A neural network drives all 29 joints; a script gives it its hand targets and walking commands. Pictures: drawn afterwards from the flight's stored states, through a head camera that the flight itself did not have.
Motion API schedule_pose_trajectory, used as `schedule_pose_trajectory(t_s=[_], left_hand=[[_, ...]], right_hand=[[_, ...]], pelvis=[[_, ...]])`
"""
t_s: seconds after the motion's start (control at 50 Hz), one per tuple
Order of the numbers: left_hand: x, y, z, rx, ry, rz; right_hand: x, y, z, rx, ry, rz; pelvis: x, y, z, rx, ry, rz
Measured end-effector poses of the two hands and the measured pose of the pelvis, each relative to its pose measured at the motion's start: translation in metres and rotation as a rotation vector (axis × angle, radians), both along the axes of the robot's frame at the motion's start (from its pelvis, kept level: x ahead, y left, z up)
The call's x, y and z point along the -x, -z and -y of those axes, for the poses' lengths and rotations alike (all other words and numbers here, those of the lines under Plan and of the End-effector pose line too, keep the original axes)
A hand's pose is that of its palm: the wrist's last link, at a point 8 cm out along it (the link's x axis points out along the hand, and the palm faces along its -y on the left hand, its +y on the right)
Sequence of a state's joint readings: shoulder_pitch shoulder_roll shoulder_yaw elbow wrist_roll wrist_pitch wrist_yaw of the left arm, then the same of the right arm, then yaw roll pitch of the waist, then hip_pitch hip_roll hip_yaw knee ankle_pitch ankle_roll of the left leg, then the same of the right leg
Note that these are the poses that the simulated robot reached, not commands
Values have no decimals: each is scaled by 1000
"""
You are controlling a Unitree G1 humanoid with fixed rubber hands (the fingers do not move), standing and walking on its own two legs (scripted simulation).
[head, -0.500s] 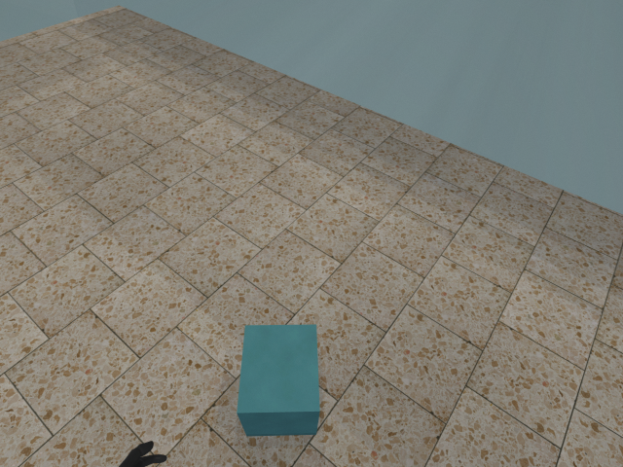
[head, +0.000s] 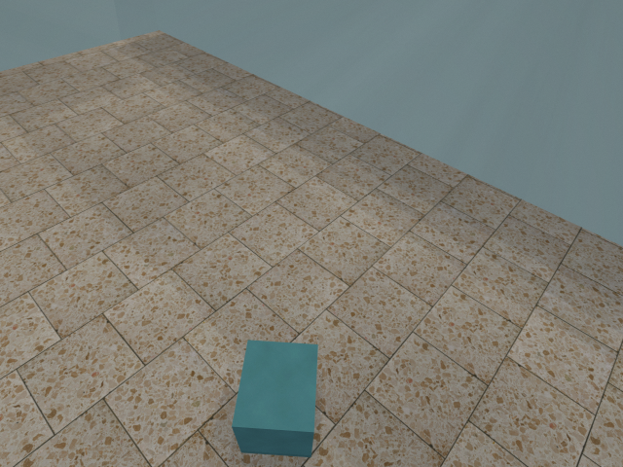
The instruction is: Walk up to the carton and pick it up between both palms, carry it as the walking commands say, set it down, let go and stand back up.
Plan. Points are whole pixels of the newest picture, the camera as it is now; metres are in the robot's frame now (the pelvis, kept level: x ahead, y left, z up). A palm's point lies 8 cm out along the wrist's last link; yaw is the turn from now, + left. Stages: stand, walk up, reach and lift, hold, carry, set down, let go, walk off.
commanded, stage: walk up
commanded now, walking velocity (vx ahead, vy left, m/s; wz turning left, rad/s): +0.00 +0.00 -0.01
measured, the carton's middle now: (279, 398) +0.47 +0.09 -0.66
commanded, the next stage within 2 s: stand in 1.60 s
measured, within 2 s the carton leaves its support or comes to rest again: neither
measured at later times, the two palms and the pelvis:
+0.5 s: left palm out of the picture -0.03 +0.23 -0.14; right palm out of the picture -0.02 -0.19 -0.15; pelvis +0.00 +0.02 +0.00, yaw +1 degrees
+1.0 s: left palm out of the picture +0.01 +0.32 -0.16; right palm out of the picture +0.09 -0.10 -0.15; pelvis +0.06 +0.11 -0.01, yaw +1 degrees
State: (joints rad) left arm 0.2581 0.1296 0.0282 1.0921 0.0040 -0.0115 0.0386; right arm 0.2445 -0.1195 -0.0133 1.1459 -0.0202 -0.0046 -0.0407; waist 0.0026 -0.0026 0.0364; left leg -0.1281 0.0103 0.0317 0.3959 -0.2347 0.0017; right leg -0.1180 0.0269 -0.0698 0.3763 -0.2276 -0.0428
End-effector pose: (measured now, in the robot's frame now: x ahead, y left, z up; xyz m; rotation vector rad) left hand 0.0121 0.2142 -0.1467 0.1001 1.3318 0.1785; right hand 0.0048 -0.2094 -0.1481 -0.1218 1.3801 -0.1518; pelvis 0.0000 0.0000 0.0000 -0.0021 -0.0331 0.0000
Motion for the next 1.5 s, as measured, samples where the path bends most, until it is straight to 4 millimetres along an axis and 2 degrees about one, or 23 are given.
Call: schedule_pose_trajectory(t_s=[0.14, 0.44, 0.48, 0.52, 0.6, 0.68, 0.74, 0.82, 0.86, 0.92, 1.04, 1.2, 1.26, 1.34, 1.4, 1.5], left_hand=[[15, -1, -5, -3, -12, -52], [34, 0, -6, 4, -20, -98], [39, -1, -12, -15, -54, -90], [53, -4, -23, -34, -86, -110], [81, -10, -44, -47, -106, -195], [89, -7, -65, -32, -118, -243], [82, 8, -78, 12, -113, -267], [54, 16, -93, 37, -81, -254], [37, 16, -98, 44, -56, -228], [16, 16, -104, 40, -27, -189], [-11, 7, -103, 30, -13, -136], [-46, 9, -123, -51, -1, -36], [-48, 7, -121, -68, 6, -9], [-33, -2, -107, -72, -11, 8], [-19, -7, -95, -56, -20, -5], [-9, -5, -80, -15, -27, -11]], right_hand=[[0, -2, -2, 5, -5, 5], [29, 2, -18, -25, 7, -74], [29, 3, -16, -29, -6, -93], [21, 2, -13, -23, -34, -96], [-16, -4, -14, 8, -58, -24], [-63, -7, -29, 47, -78, 73], [-87, -2, -48, 82, -74, 131], [-94, -5, -85, 48, -75, 131], [-94, -6, -96, 45, -62, 124], [-93, -4, -101, 36, -34, 113], [-81, 1, -106, 8, -8, 40], [-71, 11, -87, 37, -2, 41], [-66, 15, -73, 46, 4, 50], [-63, 10, -57, 45, -11, 50], [-59, 4, -57, 23, -21, 49], [-48, 5, -68, 4, -14, 37]], pelvis=[[-1, -2, -5, -2, -8, 3], [2, -1, -12, -4, -15, -3], [0, 1, -15, -5, -23, -15], [-3, 0, -21, -8, -26, -27], [-15, -2, -38, -11, -24, -32], [-28, 2, -64, 3, -29, -15], [-39, 14, -87, 28, -29, 1], [-46, 12, -101, 4, -17, 2], [-49, 10, -105, -1, -17, -5], [-54, 10, -109, -16, -13, -16], [-64, 5, -115, -3, -19, -32], [-47, 15, -107, -7, -16, -36], [-36, 18, -98, -5, -13, -34], [-30, 12, -87, -12, -22, -37], [-31, 5, -84, -15, -19, -37], [-31, 3, -86, 8, -30, -30]])
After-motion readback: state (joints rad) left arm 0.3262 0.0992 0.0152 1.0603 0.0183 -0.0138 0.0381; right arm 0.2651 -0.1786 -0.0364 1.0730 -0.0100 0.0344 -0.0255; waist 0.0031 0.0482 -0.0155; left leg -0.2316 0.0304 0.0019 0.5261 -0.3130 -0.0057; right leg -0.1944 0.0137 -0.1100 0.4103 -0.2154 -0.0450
